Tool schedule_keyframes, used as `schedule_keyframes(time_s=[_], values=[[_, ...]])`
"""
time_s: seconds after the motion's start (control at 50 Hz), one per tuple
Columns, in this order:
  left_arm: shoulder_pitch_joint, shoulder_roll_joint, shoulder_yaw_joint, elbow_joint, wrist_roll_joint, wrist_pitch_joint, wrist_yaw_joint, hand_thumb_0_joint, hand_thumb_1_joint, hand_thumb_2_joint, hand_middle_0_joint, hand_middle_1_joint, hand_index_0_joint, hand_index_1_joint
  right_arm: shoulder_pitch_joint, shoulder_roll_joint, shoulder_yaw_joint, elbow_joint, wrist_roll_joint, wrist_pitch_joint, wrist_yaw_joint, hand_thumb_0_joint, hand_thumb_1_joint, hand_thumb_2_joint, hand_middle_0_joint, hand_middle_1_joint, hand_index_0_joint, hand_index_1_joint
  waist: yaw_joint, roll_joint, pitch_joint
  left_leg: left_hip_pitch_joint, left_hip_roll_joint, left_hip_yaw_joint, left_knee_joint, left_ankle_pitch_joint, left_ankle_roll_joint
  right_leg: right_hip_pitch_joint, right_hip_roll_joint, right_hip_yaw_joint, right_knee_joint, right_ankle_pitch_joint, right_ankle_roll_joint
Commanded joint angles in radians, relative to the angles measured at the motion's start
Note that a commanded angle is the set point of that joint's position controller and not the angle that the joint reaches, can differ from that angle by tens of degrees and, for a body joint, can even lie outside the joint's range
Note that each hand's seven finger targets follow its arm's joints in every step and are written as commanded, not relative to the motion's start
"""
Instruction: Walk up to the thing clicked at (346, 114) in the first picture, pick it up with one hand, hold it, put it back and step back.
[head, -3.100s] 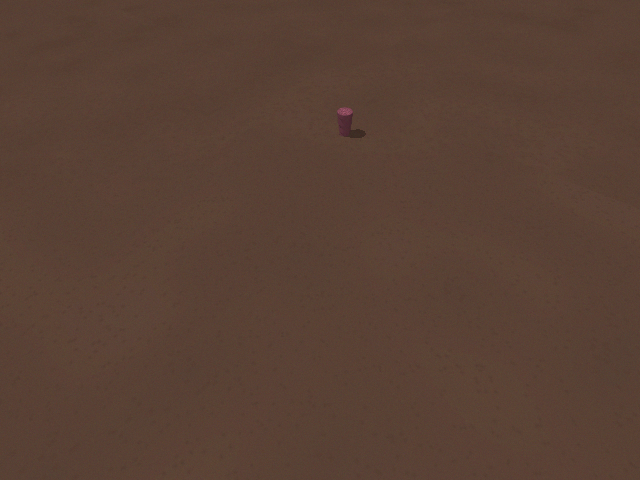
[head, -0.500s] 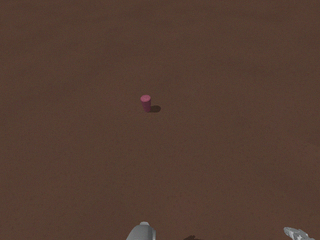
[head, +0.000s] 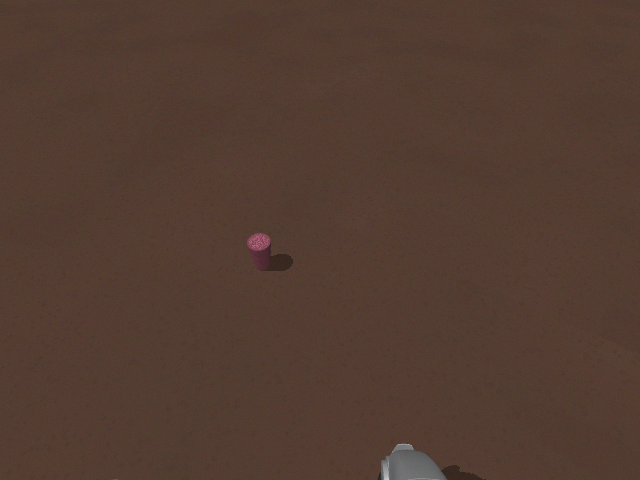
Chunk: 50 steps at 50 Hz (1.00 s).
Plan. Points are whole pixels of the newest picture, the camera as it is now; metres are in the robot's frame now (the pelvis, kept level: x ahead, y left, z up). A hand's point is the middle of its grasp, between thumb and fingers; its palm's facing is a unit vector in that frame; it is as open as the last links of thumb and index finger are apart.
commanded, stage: walk up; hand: left
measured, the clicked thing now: (260, 253) +1.02 +0.22 -0.71
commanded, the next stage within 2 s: none
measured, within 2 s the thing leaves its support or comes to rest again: neither
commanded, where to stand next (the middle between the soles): +0.75 +0.02 m, yaw +0 degrees
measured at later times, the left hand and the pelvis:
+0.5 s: hand (172, 411) +0.26 +0.24 -0.13, palm faces +0.03 -0.92 -0.39, open 7.4 cm; pelvis +0.21 -0.04 +0.00, yaw +2 degrees
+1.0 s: hand (167, 314) +0.43 +0.29 -0.15, palm faces -0.03 -0.94 -0.35, open 7.4 cm; pelvis +0.38 +0.01 +0.00, yaw +1 degrees
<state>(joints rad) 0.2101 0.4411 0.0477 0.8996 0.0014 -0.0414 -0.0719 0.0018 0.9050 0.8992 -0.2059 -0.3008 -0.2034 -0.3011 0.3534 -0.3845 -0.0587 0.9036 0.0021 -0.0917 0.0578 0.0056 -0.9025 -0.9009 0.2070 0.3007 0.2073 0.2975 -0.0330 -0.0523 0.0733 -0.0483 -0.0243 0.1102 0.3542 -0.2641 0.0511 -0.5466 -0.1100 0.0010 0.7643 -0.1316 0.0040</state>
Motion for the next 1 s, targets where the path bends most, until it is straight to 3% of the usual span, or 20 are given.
schedule_keyframes(time_s=[0.0,0.04,0.08,0.12,0.14,0.16,0.18,0.2,0.26,0.32,0.44,0.56,0.62,0.64,0.66,0.68,0.72,0.78,0.9,0.98], values=[[-0.113,0.126,0.044,-0.095,0.003,-0.029,-0.005,0.000,0.900,0.900,-0.200,-0.300,-0.200,-0.300,-0.014,-0.266,-0.073,-0.091,-0.002,-0.024,-0.019,0.000,-0.900,-0.900,0.200,0.300,0.200,0.300,-0.013,0.156,0.015,-0.042,0.239,-0.131,-0.113,0.344,0.098,0.080,0.012,-0.038,-0.174,0.088,-0.024],[-0.141,0.123,0.046,-0.097,0.004,-0.031,-0.002,0.000,0.900,0.900,-0.200,-0.300,-0.200,-0.300,0.003,-0.273,-0.078,-0.090,-0.007,-0.014,-0.024,0.000,-0.900,-0.900,0.200,0.300,0.200,0.300,-0.026,0.147,-0.008,-0.006,0.249,-0.132,-0.067,0.409,0.096,0.108,0.038,-0.067,-0.206,0.056,-0.037],[-0.082,0.130,0.051,-0.080,0.003,-0.036,0.005,0.000,0.900,0.900,-0.200,-0.300,-0.200,-0.300,-0.011,-0.275,-0.080,-0.102,-0.007,-0.008,-0.032,0.000,-0.900,-0.900,0.200,0.300,0.200,0.300,0.010,0.132,-0.046,0.010,0.263,-0.148,0.020,0.422,0.107,0.198,0.047,-0.055,-0.227,0.005,-0.052],[0.059,0.169,0.075,-0.034,0.008,-0.049,0.021,0.000,0.900,0.900,-0.200,-0.300,-0.200,-0.300,0.007,-0.241,-0.064,-0.110,-0.009,-0.002,-0.032,0.000,-0.900,-0.900,0.200,0.300,0.200,0.300,0.081,0.017,-0.143,-0.071,0.187,-0.074,0.310,0.464,0.074,0.474,0.088,-0.080,-0.317,-0.023,-0.080],[0.168,0.230,0.097,-0.019,0.016,-0.058,0.033,0.000,0.900,0.900,-0.200,-0.300,-0.200,-0.300,0.041,-0.187,-0.043,-0.123,-0.005,-0.006,-0.028,0.000,-0.900,-0.900,0.200,0.300,0.200,0.300,0.120,-0.114,-0.236,-0.222,0.118,-0.033,0.548,0.265,0.041,0.667,-0.058,0.110,-0.350,-0.072,-0.117],[0.217,0.297,0.113,-0.027,0.014,-0.064,0.042,0.000,0.900,0.900,-0.200,-0.300,-0.200,-0.300,0.092,-0.149,-0.024,-0.129,0.001,-0.005,-0.025,0.000,-0.900,-0.900,0.200,0.300,0.200,0.300,0.126,-0.238,-0.275,-0.496,-0.003,-0.039,0.732,-0.225,0.004,0.867,-0.300,0.491,-0.385,-0.071,-0.210],[0.201,0.311,0.113,-0.020,-0.005,-0.057,0.046,0.000,0.900,0.900,-0.200,-0.300,-0.200,-0.300,0.056,-0.253,-0.045,-0.102,-0.003,0.004,-0.039,0.000,-0.900,-0.900,0.200,0.300,0.200,0.300,0.141,-0.163,-0.224,-0.580,0.017,-0.111,0.808,-0.281,0.011,0.818,-0.363,0.638,-0.437,-0.097,-0.282],[0.165,0.286,0.107,-0.043,-0.014,-0.056,0.050,0.000,0.900,0.900,-0.200,-0.300,-0.200,-0.300,0.026,-0.270,-0.048,-0.089,-0.005,0.005,-0.046,0.000,-0.900,-0.900,0.200,0.300,0.200,0.300,0.131,-0.108,-0.173,-0.584,0.043,-0.160,0.848,-0.246,0.004,0.733,-0.351,0.594,-0.458,-0.062,-0.298],[0.064,0.204,0.071,-0.065,-0.020,-0.065,0.058,0.000,0.900,0.900,-0.200,-0.300,-0.200,-0.300,0.030,-0.217,-0.041,-0.060,0.010,0.012,-0.030,0.000,-0.900,-0.900,0.200,0.300,0.200,0.300,0.053,-0.049,-0.051,-0.477,0.068,-0.216,0.767,-0.091,-0.005,0.488,-0.172,0.214,-0.467,0.166,-0.181],[0.039,0.193,0.065,-0.077,-0.013,-0.075,0.053,0.000,0.900,0.900,-0.200,-0.300,-0.200,-0.300,0.045,-0.193,-0.045,-0.047,-0.006,0.034,-0.015,0.000,-0.900,-0.900,0.200,0.300,0.200,0.300,0.024,-0.080,-0.004,-0.427,0.059,-0.185,0.700,0.019,-0.025,0.359,-0.104,0.072,-0.503,0.200,-0.160],[0.055,0.222,0.083,-0.110,0.010,-0.078,0.045,0.000,0.900,0.900,-0.200,-0.300,-0.200,-0.300,-0.100,-0.197,-0.060,-0.090,-0.022,0.040,0.012,0.000,-0.900,-0.900,0.200,0.300,0.200,0.300,0.060,-0.068,0.048,-0.489,0.120,-0.153,0.421,0.107,-0.069,0.345,-0.143,0.057,-0.587,-0.166,-0.193],[0.100,0.237,0.085,-0.098,0.005,-0.070,0.042,0.000,0.900,0.900,-0.200,-0.300,-0.200,-0.300,-0.177,-0.189,-0.061,-0.105,-0.027,0.016,0.021,0.000,-0.900,-0.900,0.200,0.300,0.200,0.300,0.071,-0.045,-0.001,-0.334,0.118,-0.089,0.217,0.133,-0.026,0.386,-0.156,0.037,-0.453,-0.008,-0.189],[0.101,0.213,0.064,-0.107,0.008,-0.061,0.047,0.000,0.900,0.900,-0.200,-0.300,-0.200,-0.300,-0.003,-0.241,-0.085,-0.045,-0.033,0.006,0.005,0.000,-0.900,-0.900,0.200,0.300,0.200,0.300,-0.029,0.095,-0.086,-0.021,0.058,-0.057,0.169,0.054,0.010,0.264,-0.090,-0.024,-0.159,0.111,-0.147],[0.142,0.158,0.044,-0.112,0.002,-0.056,0.047,0.000,0.900,0.900,-0.200,-0.300,-0.200,-0.300,0.114,-0.299,-0.106,-0.024,-0.046,-0.001,-0.007,0.000,-0.900,-0.900,0.200,0.300,0.200,0.300,-0.082,0.262,-0.159,0.128,0.145,-0.197,0.085,-0.091,0.059,0.158,-0.010,-0.086,0.128,0.077,-0.109],[0.202,0.080,0.026,-0.121,-0.012,-0.052,0.043,0.000,0.900,0.900,-0.200,-0.300,-0.200,-0.300,0.117,-0.376,-0.120,-0.057,-0.047,-0.008,-0.018,0.000,-0.900,-0.900,0.200,0.300,0.200,0.300,-0.052,0.450,-0.179,0.271,0.384,-0.649,-0.012,-0.167,0.142,-0.119,0.145,-0.082,0.349,-0.392,-0.046],[0.185,0.193,0.053,-0.093,-0.005,-0.040,0.061,0.000,0.900,0.900,-0.200,-0.300,-0.200,-0.300,0.099,-0.376,-0.121,-0.067,-0.012,-0.006,-0.019,0.000,-0.900,-0.900,0.200,0.300,0.200,0.300,-0.061,0.290,-0.182,0.231,0.450,-0.768,-0.066,-0.169,0.220,-0.130,0.109,0.005,0.416,-0.437,-0.063],[0.129,0.218,0.045,-0.079,-0.002,-0.039,0.061,0.000,0.900,0.900,-0.200,-0.300,-0.200,-0.300,0.026,-0.318,-0.098,-0.085,0.003,0.002,-0.027,0.000,-0.900,-0.900,0.200,0.300,0.200,0.300,-0.030,0.166,-0.077,0.029,0.389,-0.549,-0.070,0.036,0.180,-0.068,0.061,0.103,0.424,-0.331,-0.057],[0.205,0.184,0.047,-0.034,-0.012,-0.027,0.043,0.000,0.900,0.900,-0.200,-0.300,-0.200,-0.300,-0.045,-0.261,-0.069,-0.103,0.008,-0.010,-0.032,0.000,-0.900,-0.900,0.200,0.300,0.200,0.300,0.032,0.181,-0.035,-0.094,0.280,-0.283,-0.070,0.184,0.115,0.037,0.029,0.081,0.321,-0.215,-0.040],[0.121,0.162,0.050,-0.058,0.008,-0.017,0.019,0.000,0.900,0.900,-0.200,-0.300,-0.200,-0.300,-0.056,-0.283,-0.075,-0.126,-0.007,-0.015,-0.029,0.000,-0.900,-0.900,0.200,0.300,0.200,0.300,0.018,0.206,0.034,-0.144,0.294,-0.230,-0.157,-0.036,0.187,0.004,-0.013,0.021,0.098,-0.130,0.008],[0.055,0.152,0.058,-0.069,0.009,-0.031,0.008,0.000,0.900,0.900,-0.200,-0.300,-0.200,-0.300,-0.061,-0.291,-0.077,-0.131,-0.008,-0.011,-0.021,0.000,-0.900,-0.900,0.200,0.300,0.200,0.300,0.019,0.194,0.053,-0.209,0.291,-0.208,-0.131,-0.075,0.172,0.115,-0.012,-0.003,-0.087,-0.051,-0.010]])
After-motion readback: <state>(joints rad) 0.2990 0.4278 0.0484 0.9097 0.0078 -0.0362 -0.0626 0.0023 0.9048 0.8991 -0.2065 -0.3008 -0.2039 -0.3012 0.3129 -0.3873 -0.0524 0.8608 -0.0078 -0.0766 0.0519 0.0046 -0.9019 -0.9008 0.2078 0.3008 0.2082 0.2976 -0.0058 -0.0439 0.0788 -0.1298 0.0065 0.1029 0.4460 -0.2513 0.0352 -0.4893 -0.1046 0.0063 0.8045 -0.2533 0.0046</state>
